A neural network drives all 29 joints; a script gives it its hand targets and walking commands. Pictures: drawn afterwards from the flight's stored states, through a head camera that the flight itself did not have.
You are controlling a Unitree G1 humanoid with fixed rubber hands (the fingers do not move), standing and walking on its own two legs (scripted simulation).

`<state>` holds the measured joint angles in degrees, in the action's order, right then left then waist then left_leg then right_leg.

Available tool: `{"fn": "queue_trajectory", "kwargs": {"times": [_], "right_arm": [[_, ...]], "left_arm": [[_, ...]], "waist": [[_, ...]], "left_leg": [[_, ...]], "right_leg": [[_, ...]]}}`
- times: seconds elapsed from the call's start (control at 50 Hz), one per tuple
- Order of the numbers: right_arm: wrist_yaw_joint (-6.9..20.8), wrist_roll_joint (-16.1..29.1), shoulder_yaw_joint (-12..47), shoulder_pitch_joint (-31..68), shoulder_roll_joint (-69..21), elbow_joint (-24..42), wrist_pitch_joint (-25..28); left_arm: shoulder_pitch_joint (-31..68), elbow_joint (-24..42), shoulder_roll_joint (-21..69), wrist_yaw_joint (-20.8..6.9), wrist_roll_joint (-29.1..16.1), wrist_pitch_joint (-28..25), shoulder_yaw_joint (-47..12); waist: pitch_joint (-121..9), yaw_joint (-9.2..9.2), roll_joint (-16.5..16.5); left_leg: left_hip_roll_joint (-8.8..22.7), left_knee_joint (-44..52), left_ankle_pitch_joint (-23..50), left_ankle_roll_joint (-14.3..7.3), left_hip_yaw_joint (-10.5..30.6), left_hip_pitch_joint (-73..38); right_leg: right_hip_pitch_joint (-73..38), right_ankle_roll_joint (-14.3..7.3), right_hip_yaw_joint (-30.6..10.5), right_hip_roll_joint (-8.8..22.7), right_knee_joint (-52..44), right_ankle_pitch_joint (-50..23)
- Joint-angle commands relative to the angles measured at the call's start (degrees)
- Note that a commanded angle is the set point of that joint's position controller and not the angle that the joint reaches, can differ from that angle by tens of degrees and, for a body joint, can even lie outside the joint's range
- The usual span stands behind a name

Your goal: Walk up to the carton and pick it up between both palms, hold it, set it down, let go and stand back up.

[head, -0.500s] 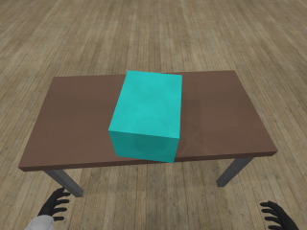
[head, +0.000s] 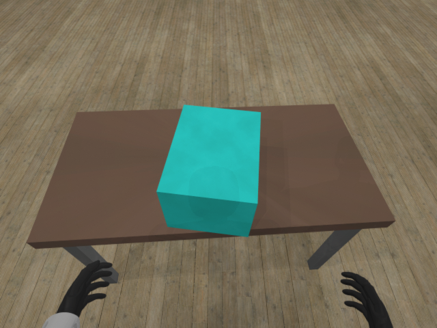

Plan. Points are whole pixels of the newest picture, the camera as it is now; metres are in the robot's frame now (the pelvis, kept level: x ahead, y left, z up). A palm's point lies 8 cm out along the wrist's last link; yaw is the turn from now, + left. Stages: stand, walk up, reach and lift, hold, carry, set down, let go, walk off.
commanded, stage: reach and lift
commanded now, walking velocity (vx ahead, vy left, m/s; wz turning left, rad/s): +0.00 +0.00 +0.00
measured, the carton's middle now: (214, 168) +0.53 +0.02 -0.12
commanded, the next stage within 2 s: none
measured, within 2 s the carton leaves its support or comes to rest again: neither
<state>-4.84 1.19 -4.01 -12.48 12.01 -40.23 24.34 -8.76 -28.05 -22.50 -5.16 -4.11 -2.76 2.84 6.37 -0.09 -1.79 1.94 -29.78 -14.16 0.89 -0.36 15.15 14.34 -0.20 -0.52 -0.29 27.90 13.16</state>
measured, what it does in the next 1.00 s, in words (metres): stands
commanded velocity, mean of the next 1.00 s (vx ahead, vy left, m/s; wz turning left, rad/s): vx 0.00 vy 0.00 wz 0.00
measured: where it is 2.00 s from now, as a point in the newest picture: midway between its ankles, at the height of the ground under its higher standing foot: outside the picture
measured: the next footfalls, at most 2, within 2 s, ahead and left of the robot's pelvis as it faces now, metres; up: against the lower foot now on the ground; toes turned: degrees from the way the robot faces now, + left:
none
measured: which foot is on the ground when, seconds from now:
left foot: down 0.00-1.00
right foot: down 0.00-1.00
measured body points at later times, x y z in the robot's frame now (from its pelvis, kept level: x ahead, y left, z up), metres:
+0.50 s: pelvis +0.01 +0.01 +0.00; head +0.06 +0.03 +0.45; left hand +0.22 +0.26 -0.05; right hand +0.18 -0.20 -0.06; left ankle +0.02 +0.13 -0.74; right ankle +0.02 -0.13 -0.74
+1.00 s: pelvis +0.02 +0.01 +0.00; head +0.07 +0.03 +0.45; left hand +0.28 +0.25 -0.03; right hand +0.23 -0.19 -0.04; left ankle +0.02 +0.13 -0.74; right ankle +0.02 -0.13 -0.74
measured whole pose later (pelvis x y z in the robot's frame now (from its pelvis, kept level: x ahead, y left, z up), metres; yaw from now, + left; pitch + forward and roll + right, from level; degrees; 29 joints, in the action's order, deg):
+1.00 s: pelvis +0.02 +0.01 +0.00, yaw +0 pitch +1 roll -1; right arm -10.4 8.5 2.6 -6.6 3.4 -38.8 33.3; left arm -0.2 -33.3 -22.5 -8.5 -13.3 -23.2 -3.8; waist 5.5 -0.1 -1.8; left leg 1.9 -31.6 -17.1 0.6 -0.4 15.1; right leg 13.4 0.4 -0.5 -0.3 27.6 15.1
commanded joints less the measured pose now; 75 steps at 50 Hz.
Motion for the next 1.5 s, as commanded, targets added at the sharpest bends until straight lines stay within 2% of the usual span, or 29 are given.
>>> {"fn": "queue_trajectory", "kwargs": {"times": [0.0, 0.14, 0.16, 0.2, 0.3, 0.4, 0.48, 0.56, 0.58, 0.62, 0.66, 0.7, 0.84, 0.88, 0.92, 0.94, 1.0, 1.02, 1.04, 1.06, 1.08, 1.14, 1.18, 1.22, 1.26, 1.32, 1.38, 1.4, 1.48], "right_arm": [[-0.85, 3.93, 2.46, -2.39, -2.41, 13.24, 4.32], [-2.23, 6.59, 4.98, -6.55, -5.44, 12.39, 8.02], [-2.27, 6.31, 3.86, -4.81, -3.90, 9.67, 8.60], [-2.15, 7.27, 4.92, -5.50, -5.11, 9.92, 9.46], [-3.39, 7.17, 6.17, -2.57, -8.42, 10.83, 10.37], [-3.17, 7.51, 6.53, -0.93, -9.66, 10.00, 12.44], [-3.79, 8.98, 8.17, 0.84, -11.66, 12.38, 12.74], [-4.11, 8.94, 6.22, 1.09, -11.23, 13.39, 14.04], [-4.47, 8.52, 8.91, -1.37, -11.67, 12.07, 14.38], [-4.05, 9.32, 8.13, 3.82, -10.81, 12.38, 14.52], [-4.15, 8.58, 5.00, 7.94, -8.63, 12.36, 13.64], [-4.68, 8.82, 7.37, 5.97, -9.15, 12.74, 13.18], [-4.76, 9.61, 4.82, 9.43, -7.71, 12.31, 10.55], [-4.84, 9.48, 5.41, 10.64, -6.73, 11.75, 9.76], [-5.78, 8.47, 5.69, 11.79, -7.59, 11.65, 9.49], [-5.83, 8.79, 7.08, 8.58, -7.69, 11.99, 10.33], [-6.22, 9.14, 3.75, 13.96, -5.55, 9.87, 9.90], [-6.38, 8.00, 2.33, 18.21, -5.81, 10.16, 9.21], [-6.15, 8.90, 4.85, 16.83, -6.55, 10.16, 8.93], [-6.71, 7.74, 4.35, 17.30, -6.46, 10.04, 7.97], [-6.81, 8.85, 6.79, 15.43, -8.18, 10.65, 7.80], [-7.50, 7.88, 2.96, 22.26, -6.38, 8.20, 6.48], [-7.47, 8.91, 5.76, 18.09, -7.06, 7.02, 6.54], [-8.08, 8.08, 5.07, 23.43, -7.20, 6.07, 4.85], [-7.58, 7.87, 3.12, 27.63, -5.09, 5.59, 3.22], [-7.92, 8.08, 2.12, 29.10, -4.97, 2.50, 3.36], [-8.25, 7.92, 3.00, 25.49, -5.33, 2.93, 2.45], [-8.75, 6.99, 1.95, 32.15, -5.98, -0.07, 1.87], [-8.34, 7.09, -0.33, 39.32, -2.26, 0.48, 0.17]], "left_arm": [[1.76, 4.74, -7.30, -1.15, -6.64, -5.69, 2.88], [-2.77, 2.23, -7.20, -3.17, -8.97, -13.05, 1.73], [-1.62, 2.05, -6.66, -3.57, -7.89, -13.29, 1.62], [-2.33, 1.57, -6.53, -3.81, -8.56, -15.09, 1.73], [0.72, -0.35, -7.96, -4.75, -12.73, -19.66, -1.28], [2.61, 0.84, -7.40, -3.92, -12.44, -22.90, -2.08], [5.47, 0.52, -8.10, -4.16, -13.81, -24.66, -2.44], [3.91, 2.66, -6.86, -3.63, -12.57, -26.08, -3.89], [0.82, -0.24, -5.30, -4.21, -12.78, -25.25, -3.78], [5.47, 0.89, -4.99, -4.32, -11.70, -24.95, -3.92], [10.42, 4.05, -7.23, -3.53, -13.47, -24.96, -4.36], [8.66, 2.00, -6.96, -3.18, -13.27, -24.70, -4.09], [12.57, 0.56, -6.74, -2.73, -14.57, -22.84, -5.19], [14.48, 0.69, -7.30, -2.17, -13.95, -22.28, -4.29], [16.00, -0.76, -7.41, -3.19, -14.50, -21.47, -4.29], [11.22, 1.39, -5.76, -3.11, -12.35, -21.28, -3.15], [17.28, 2.10, -6.04, -3.24, -12.29, -19.99, -3.29], [20.82, -1.03, -5.75, -2.89, -13.27, -19.36, -4.63], [19.94, -1.02, -6.09, -2.96, -12.28, -19.08, -2.57], [22.53, 0.53, -6.05, -2.83, -13.06, -18.86, -3.25], [18.58, -1.68, -5.21, -3.21, -11.50, -17.79, -1.60], [25.96, -2.60, -5.42, -3.17, -12.31, -17.45, -2.15], [23.44, -0.12, -4.09, -3.37, -10.90, -16.57, -1.57], [27.58, -6.40, -4.38, -3.67, -11.69, -15.15, -2.14], [33.41, -5.12, -5.12, -3.08, -11.82, -15.05, -1.68], [34.50, -6.13, -3.33, -3.10, -10.65, -13.95, -1.66], [30.94, -6.07, -3.07, -3.31, -9.75, -13.72, -0.55], [38.90, -10.60, -3.10, -3.57, -10.31, -13.14, -1.51], [45.28, -9.99, -5.15, -2.32, -11.09, -13.68, -1.93]], "waist": [[-13.61, 1.90, -0.37], [-13.80, 2.20, 0.26], [-13.98, 0.74, 2.01], [-12.68, 2.30, 2.46], [-11.50, 1.68, 1.11], [-13.00, 1.90, 4.79], [-12.01, 2.73, 2.43], [-14.95, 1.29, 5.52], [-11.36, 2.28, 3.52], [-12.66, 1.95, 6.54], [-15.55, 0.29, 5.84], [-15.12, 1.53, 4.60], [-15.24, -0.37, 5.86], [-17.32, 0.29, 7.45], [-18.74, -0.61, 4.33], [-17.81, 0.52, 6.37], [-19.92, -1.51, 9.18], [-19.46, -2.66, 7.39], [-20.80, -0.53, 7.48], [-22.60, -2.23, 7.20], [-19.36, 0.22, 6.66], [-21.85, -3.18, 8.34], [-21.28, -1.40, 8.42], [-19.37, -2.14, 7.45], [-20.12, -2.82, 7.59], [-23.08, -3.58, 9.54], [-21.58, -2.51, 7.16], [-22.22, -4.85, 8.65], [-27.76, -5.49, 8.76]], "left_leg": [[-3.28, 4.83, 7.35, -1.53, -4.18, -8.20], [-2.97, 2.94, 12.18, -0.79, -3.35, -10.43], [-2.77, 3.12, 11.89, -0.21, -2.96, -10.62], [-2.99, 3.29, 11.58, -0.25, -2.99, -10.21], [-2.70, 2.51, 5.30, -0.69, -3.30, -6.79], [-2.47, 2.23, 5.66, 0.50, -2.35, -6.72], [-2.90, 2.19, 3.13, -0.20, -2.61, -5.04], [-2.31, 1.99, 7.36, 0.69, -1.82, -7.00], [-2.53, 1.31, 10.77, 0.58, -1.94, -7.69], [-2.07, 1.51, 7.69, 0.78, -1.16, -6.55], [-1.84, 1.58, 6.00, 1.34, -1.66, -5.79], [-2.32, 1.15, 7.40, 0.80, -2.13, -6.17], [-1.46, 2.24, 5.45, 1.37, -1.19, -5.36], [-1.72, 1.46, 10.57, 1.54, -1.46, -5.99], [-1.86, 0.39, 12.83, 0.78, -1.87, -7.32], [-1.69, 0.77, 16.78, 2.01, -1.73, -9.07], [-1.56, 0.34, 17.11, 2.71, -1.15, -8.76], [-1.28, 0.29, 14.95, 2.48, -1.11, -6.36], [-1.93, 0.48, 14.59, 1.94, -1.85, -6.69], [-1.55, 0.62, 13.75, 1.83, -1.57, -6.04], [-1.88, 0.79, 14.15, 1.22, -1.81, -6.58], [-1.33, 0.13, 16.79, 2.55, -1.14, -5.91], [-1.50, 0.05, 20.46, 2.67, -1.26, -8.76], [-1.47, 0.66, 14.31, 2.06, -1.07, -6.01], [-1.03, 1.22, 11.93, 1.95, -0.84, -5.19], [-1.10, -0.08, 17.17, 3.27, -0.44, -7.43], [-1.33, 0.00, 20.56, 2.83, -0.46, -8.53], [-1.16, -0.12, 16.00, 2.75, -0.37, -5.58], [-1.14, -0.87, 17.60, 2.82, -0.20, -5.19]], "right_leg": [[-11.46, -0.05, -1.79, 1.23, -6.30, -7.70], [-10.80, 0.38, -1.94, 1.21, -5.63, -11.93], [-10.44, -0.17, -1.24, 0.26, -5.51, -9.73], [-9.09, -0.29, -1.26, 0.48, -6.07, -7.00], [-6.61, -0.35, -2.33, 1.60, -5.53, -0.63], [-6.48, -1.14, -1.57, 1.51, -4.95, 1.53], [-4.14, -0.80, -2.12, 1.90, -5.36, 4.23], [-4.99, -1.47, -0.72, 1.02, -3.71, -0.60], [-5.25, -1.11, -0.72, 0.97, -3.91, -4.31], [-5.14, -1.84, -0.86, 0.65, -4.27, 0.33], [-5.32, -1.77, -0.32, 0.32, -4.15, 0.69], [-5.42, -1.30, -0.83, 0.71, -3.89, -1.15], [-4.82, -1.70, -0.04, 0.10, -3.57, 0.40], [-6.64, -1.25, -0.45, 0.30, -3.04, -4.69], [-6.31, -0.11, -1.10, 0.73, -3.45, -8.90], [-8.19, -1.23, -0.35, -0.35, -3.22, -11.06], [-6.31, -1.53, 0.20, -0.74, -3.25, -9.95], [-4.85, -1.14, 0.38, -0.36, -3.25, -9.27], [-6.77, -0.85, -0.44, 0.04, -3.24, -10.26], [-6.84, -0.39, -0.61, 0.20, -3.78, -10.01], [-7.92, -0.40, -1.23, 0.43, -4.01, -10.93], [-6.24, -0.97, 0.19, -0.58, -3.13, -12.95], [-6.29, -0.66, 0.19, -0.49, -4.33, -14.85], [-4.82, -0.51, -0.24, 0.22, -4.62, -11.57], [-4.09, -0.58, 0.35, -0.12, -4.31, -8.49], [-3.36, -0.79, 0.74, -0.40, -4.54, -12.08], [-5.86, -0.78, 0.90, -0.66, -4.35, -15.72], [-2.83, -0.63, 0.74, -0.26, -4.71, -12.34], [-2.89, -0.60, 1.10, -0.51, -3.76, -12.38]]}}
